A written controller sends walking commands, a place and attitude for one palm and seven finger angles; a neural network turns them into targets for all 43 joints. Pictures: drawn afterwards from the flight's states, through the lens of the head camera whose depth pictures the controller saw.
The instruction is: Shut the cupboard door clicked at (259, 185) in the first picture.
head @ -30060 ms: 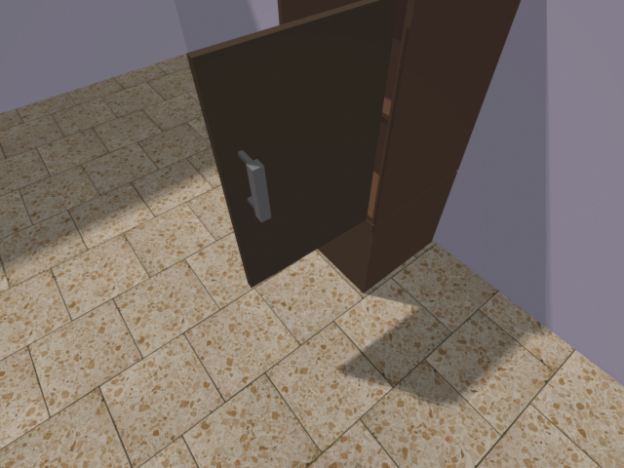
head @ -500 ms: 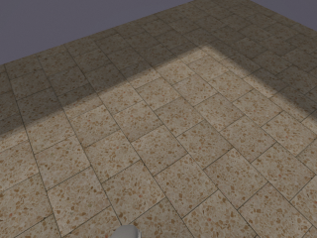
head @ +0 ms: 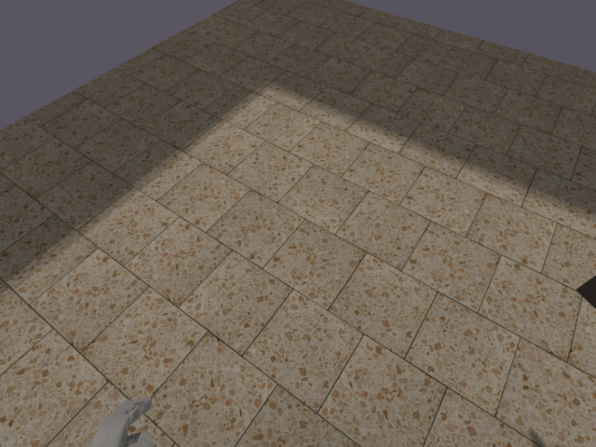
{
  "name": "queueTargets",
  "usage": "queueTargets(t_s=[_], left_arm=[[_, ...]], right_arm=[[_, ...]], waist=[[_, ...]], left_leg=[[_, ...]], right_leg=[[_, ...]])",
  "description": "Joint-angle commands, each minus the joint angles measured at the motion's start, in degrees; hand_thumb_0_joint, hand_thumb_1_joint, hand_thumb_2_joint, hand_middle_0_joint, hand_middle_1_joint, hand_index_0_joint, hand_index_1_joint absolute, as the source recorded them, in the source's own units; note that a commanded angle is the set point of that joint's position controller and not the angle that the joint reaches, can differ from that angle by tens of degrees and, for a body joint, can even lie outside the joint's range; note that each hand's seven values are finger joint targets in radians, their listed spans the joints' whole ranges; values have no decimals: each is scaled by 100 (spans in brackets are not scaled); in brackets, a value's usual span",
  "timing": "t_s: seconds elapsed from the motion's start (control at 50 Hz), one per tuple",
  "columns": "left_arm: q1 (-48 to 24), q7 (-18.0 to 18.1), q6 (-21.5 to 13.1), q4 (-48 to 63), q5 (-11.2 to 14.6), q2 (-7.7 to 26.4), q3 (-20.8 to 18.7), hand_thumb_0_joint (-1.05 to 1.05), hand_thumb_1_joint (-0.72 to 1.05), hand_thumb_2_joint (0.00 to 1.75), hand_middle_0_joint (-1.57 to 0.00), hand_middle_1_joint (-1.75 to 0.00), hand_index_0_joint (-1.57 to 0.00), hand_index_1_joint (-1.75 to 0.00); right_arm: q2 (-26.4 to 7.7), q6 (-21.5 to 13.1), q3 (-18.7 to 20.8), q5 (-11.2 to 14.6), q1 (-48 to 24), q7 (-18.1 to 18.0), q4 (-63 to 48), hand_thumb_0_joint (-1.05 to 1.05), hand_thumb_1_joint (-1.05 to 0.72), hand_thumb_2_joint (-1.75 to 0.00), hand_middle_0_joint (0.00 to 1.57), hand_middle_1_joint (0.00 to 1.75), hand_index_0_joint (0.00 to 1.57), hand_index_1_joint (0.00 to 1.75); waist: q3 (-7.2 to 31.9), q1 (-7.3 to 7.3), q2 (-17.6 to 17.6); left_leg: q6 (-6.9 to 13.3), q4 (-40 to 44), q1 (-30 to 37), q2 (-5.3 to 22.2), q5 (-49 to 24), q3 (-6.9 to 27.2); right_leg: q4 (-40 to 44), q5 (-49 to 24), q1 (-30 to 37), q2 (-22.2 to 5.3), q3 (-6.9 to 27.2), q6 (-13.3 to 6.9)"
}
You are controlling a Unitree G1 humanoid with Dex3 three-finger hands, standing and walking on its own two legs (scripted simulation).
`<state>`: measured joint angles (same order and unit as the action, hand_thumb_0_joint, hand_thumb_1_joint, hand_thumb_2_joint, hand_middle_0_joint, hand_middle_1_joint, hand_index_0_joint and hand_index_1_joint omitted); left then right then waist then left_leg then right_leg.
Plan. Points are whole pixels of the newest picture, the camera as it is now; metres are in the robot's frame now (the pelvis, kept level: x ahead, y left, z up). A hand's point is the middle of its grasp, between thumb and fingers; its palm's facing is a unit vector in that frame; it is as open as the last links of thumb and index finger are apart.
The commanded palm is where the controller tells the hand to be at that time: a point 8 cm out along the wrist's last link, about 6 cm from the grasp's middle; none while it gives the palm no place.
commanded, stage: turn to face it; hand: left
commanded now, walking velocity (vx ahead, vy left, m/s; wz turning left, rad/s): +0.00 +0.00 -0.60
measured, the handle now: out of the picture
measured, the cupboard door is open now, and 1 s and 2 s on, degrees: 61 61 61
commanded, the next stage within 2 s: take the last steps up to it in 1.66 s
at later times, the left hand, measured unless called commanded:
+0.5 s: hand (170, 425) +0.17 +0.21 -0.15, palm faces -0.27 -0.94 -0.20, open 7.4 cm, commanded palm none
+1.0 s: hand (218, 396) +0.21 +0.14 -0.16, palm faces -0.52 -0.82 -0.22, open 7.4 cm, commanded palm none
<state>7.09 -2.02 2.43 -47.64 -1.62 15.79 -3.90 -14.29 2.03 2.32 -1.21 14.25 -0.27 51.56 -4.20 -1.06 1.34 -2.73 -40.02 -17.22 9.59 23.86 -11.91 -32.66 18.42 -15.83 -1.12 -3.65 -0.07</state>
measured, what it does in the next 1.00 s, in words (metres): steps on the spot, turning right: left foot, then right foot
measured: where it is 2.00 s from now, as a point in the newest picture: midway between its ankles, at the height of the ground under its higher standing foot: outside the picture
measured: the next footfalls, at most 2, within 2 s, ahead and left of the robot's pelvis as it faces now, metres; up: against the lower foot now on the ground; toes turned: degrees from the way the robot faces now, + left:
left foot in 0.28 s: +0.10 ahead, +0.13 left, +0.00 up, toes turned -5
right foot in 0.66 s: -0.01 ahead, -0.11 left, +0.00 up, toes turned -27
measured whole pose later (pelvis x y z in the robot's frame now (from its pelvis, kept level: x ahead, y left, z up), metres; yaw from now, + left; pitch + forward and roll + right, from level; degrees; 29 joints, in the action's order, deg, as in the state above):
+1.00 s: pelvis +0.04 +0.01 +0.00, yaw -34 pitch +2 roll -1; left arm 11.7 -0.4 3.3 -50.9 -1.2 13.6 -3.4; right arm -13.8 1.4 1.8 -0.4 9.0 -0.8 49.1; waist -3.4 0.3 -1.3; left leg -3.2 -33.2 -19.7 2.5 16.0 -2.7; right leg -34.3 18.8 -17.5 2.8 6.7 0.7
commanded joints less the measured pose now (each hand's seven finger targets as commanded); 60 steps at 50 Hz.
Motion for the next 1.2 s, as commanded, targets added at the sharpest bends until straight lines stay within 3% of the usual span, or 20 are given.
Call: queueTargets(t_s=[0.0, 0.06, 0.16, 0.22, 0.26, 0.28, 0.34, 0.52, 0.58, 0.6, 0.62, 0.64, 0.68, 0.74, 0.92, 0.94, 0.98, 1.0, 1.08, 1.18], left_arm=[[957, 249, -128, 107, 22, 1361, -382, 0, 90, 90, -20, -30, -20, -30], [250, 279, -109, 330, 35, 934, -250, 0, 90, 90, -20, -30, -20, -30], [140, 224, -80, 338, -15, 1043, -296, 0, 90, 90, -20, -30, -20, -30], [-71, 202, -22, 321, 47, 881, -269, 0, 90, 90, -20, -30, -20, -30], [204, 120, 34, 541, 127, 300, -150, 0, 90, 90, -20, -30, -20, -30], [8, 105, 47, 522, 46, 492, -166, 0, 90, 90, -20, -30, -20, -30], [25, -18, 61, 335, 40, 402, -228, 0, 90, 90, -20, -30, -20, -30], [-133, -54, 69, 351, 45, 118, -126, 0, 90, 90, -20, -30, -20, -30], [321, -23, 0, 221, 45, 248, -163, 0, 90, 90, -20, -30, -20, -30], [665, 16, -46, 117, 21, 562, -223, 0, 90, 90, -20, -30, -20, -30], [888, 100, -132, 76, -35, 1201, -329, 0, 90, 90, -20, -30, -20, -30], [1160, 163, -124, -16, 47, 1433, -339, 0, 90, 90, -20, -30, -20, -30], [710, 260, -130, 52, 37, 1157, -337, 0, 90, 90, -20, -30, -20, -30], [241, 274, -142, 209, 39, 843, -239, 0, 90, 90, -20, -30, -20, -30], [142, 230, -65, 151, 32, 959, -301, 0, 90, 90, -20, -30, -20, -30], [81, 228, -40, 200, 71, 848, -275, 0, 90, 90, -20, -30, -20, -30], [347, 147, -9, 397, 125, 343, -158, 0, 90, 90, -20, -30, -20, -30], [158, 131, 12, 367, 49, 511, -180, 0, 90, 90, -20, -30, -20, -30], [105, -17, 82, 250, 51, 357, -210, 0, 90, 90, -20, -30, -20, -30], [-83, -65, 89, 313, 54, 169, -135, 0, 90, 90, -20, -30, -20, -30]], right_arm=[[-507, -54, 150, 51, -680, -138, -854, 0, -90, -90, 20, 30, 20, 30], [-588, -56, 155, 52, -465, -103, -601, 0, -90, -90, 20, 30, 20, 30], [-408, -85, 131, 76, -249, -83, -593, 0, -90, -90, 20, 30, 20, 30], [-533, -176, 150, 80, 365, -112, -431, 0, -90, -90, 20, 30, 20, 30], [-1508, -254, 306, -60, 662, -167, -483, 0, -90, -90, 20, 30, 20, 30], [-1490, -267, 297, -81, 657, -199, -463, 0, -90, -90, 20, 30, 20, 30], [-1080, -274, 186, -86, -126, -209, -669, 0, -90, -90, 20, 30, 20, 30], [-1109, -185, 305, -72, 218, -138, -346, 0, -90, -90, 20, 30, 20, 30], [-1155, -157, 349, -25, 49, -105, -352, 0, -90, -90, 20, 30, 20, 30], [-1032, -147, 346, 23, -29, -74, -410, 0, -90, -90, 20, 30, 20, 30], [-519, -117, 236, 51, -157, -35, -652, 0, -90, -90, 20, 30, 20, 30], [-549, -46, 171, 32, -550, -67, -819, 0, -90, -90, 20, 30, 20, 30], [-584, -31, 185, 38, -647, -145, -734, 0, -90, -90, 20, 30, 20, 30], [-545, -65, 167, 34, -376, -90, -511, 0, -90, -90, 20, 30, 20, 30], [-468, -134, 156, 103, -92, -123, -528, 0, -90, -90, 20, 30, 20, 30], [-603, -187, 173, 89, 155, -144, -442, 0, -90, -90, 20, 30, 20, 30], [-1490, -236, 300, -36, 477, -182, -496, 0, -90, -90, 20, 30, 20, 30], [-1423, -241, 276, -77, 455, -206, -487, 0, -90, -90, 20, 30, 20, 30], [-1023, -236, 182, -91, -227, -214, -677, 0, -90, -90, 20, 30, 20, 30], [-1083, -199, 252, -74, 63, -169, -463, 0, -90, -90, 20, 30, 20, 30]], waist=[[788, 508, -1614], [810, 152, -1121], [658, 95, -1037], [784, -228, -801], [885, -239, 1892], [826, -327, 1446], [464, 44, 843], [657, -157, 1140], [841, 117, 894], [924, 292, 302], [811, 435, -1664], [674, 654, -1571], [485, 395, -1807], [771, 108, -1082], [771, -40, -1014], [872, -162, -804], [1025, -175, 1674], [900, -252, 1303], [565, 57, 763], [724, -97, 1097]], left_leg=[[-143, -2691, -2298, -431, 1112, 1166], [-256, -2445, -1638, -331, 216, 1135], [-215, -531, -637, -683, -6, 862], [-124, 1278, 676, -693, -1191, 953], [916, 2436, 1354, 1614, -1726, 3273], [1221, 2471, 967, 1891, -1735, 3499], [1072, 2229, 566, 1253, -2347, 2060], [947, 1729, 970, 1186, -2894, 904], [578, 984, 661, 1022, -2639, 518], [272, 293, 88, 757, -1971, 314], [-140, -966, -1461, -119, 630, -111], [-164, -1995, -1807, -403, 1345, 614], [-178, -2720, -2309, -329, 772, 1215], [-277, -2211, -1642, -342, 57, 1079], [-171, 769, 44, -835, -761, 930], [-103, 1541, 808, -651, -1282, 1025], [1014, 2288, 1605, 1746, -2593, 3221], [1268, 2285, 1135, 1855, -2538, 3253], [1033, 1998, 881, 1057, -3066, 1622], [976, 1784, 1029, 1048, -3182, 991]], right_leg=[[1120, -3734, 1739, -1922, 2626, -1337], [937, -3395, 1060, -1338, 1677, -1083], [854, -2739, 363, -1144, 1879, -1010], [305, -1810, -380, -752, 1837, -506], [-1919, 1653, -1722, 486, 490, 160], [-3010, 1808, -1704, 255, 697, 173], [-3615, 1043, -1641, -92, 505, 281], [-1249, 809, -643, 67, -207, 218], [389, -408, 384, 150, -317, 78], [1021, -990, 1122, -249, 229, -103], [1519, -2348, 1879, -1734, 2255, -679], [1419, -3236, 1353, -2238, 2669, -1196], [1372, -2920, 1230, -1783, 2594, -1246], [975, -3433, 1091, -1243, 1616, -1052], [537, -2770, 281, -880, 2218, -737], [235, -2274, -229, -640, 2072, -483], [-2025, 1776, -1629, 486, 596, 151], [-3047, 1823, -1598, 275, 753, 176], [-3325, 1014, -1543, -49, 414, 319], [-1787, 823, -883, 15, -25, 283]])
